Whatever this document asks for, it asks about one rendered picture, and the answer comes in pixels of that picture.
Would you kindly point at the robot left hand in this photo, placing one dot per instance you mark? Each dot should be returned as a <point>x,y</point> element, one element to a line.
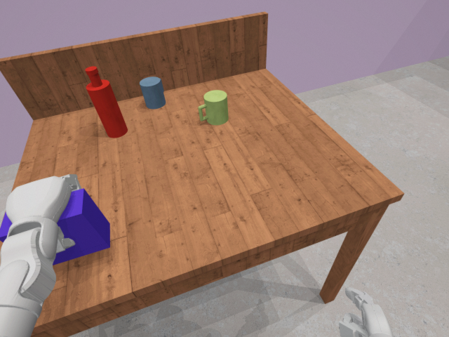
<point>46,198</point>

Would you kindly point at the left robot forearm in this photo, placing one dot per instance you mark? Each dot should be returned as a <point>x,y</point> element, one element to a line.
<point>27,276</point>

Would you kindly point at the robot right hand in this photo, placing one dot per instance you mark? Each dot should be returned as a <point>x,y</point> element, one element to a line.
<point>373,318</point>

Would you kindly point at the sponge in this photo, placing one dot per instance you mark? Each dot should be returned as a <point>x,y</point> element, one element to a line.
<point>81,221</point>

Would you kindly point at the table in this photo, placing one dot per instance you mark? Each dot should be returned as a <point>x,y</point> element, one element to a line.
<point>188,202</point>

